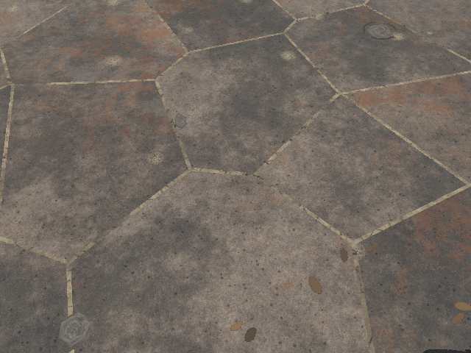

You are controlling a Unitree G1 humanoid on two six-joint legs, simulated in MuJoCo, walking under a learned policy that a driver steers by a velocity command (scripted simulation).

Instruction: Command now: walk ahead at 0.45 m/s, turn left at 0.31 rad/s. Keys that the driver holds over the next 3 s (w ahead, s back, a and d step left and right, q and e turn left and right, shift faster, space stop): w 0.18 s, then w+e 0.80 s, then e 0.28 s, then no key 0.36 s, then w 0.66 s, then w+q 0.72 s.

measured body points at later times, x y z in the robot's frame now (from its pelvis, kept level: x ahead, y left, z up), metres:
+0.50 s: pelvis +0.27 +0.06 +0.00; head +0.29 +0.05 +0.45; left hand +0.47 +0.29 -0.09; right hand +0.31 -0.23 -0.11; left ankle +0.17 +0.15 -0.74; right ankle +0.46 -0.11 -0.68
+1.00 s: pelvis +0.57 -0.01 +0.01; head +0.60 -0.04 +0.46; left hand +0.74 +0.24 -0.09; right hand +0.69 -0.32 -0.08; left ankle +0.80 +0.10 -0.69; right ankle +0.49 -0.08 -0.74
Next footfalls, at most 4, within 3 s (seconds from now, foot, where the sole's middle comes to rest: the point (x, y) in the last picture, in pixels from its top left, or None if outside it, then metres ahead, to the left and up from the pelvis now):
0.10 left None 0.21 0.15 -0.77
0.64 right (303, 335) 0.53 -0.09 -0.77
1.10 left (266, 233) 0.85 0.03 -0.77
1.52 right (336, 276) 0.72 -0.18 -0.77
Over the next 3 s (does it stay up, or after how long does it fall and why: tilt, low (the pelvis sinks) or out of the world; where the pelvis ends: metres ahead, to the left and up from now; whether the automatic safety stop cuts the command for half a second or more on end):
stays up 1.23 -0.38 0.00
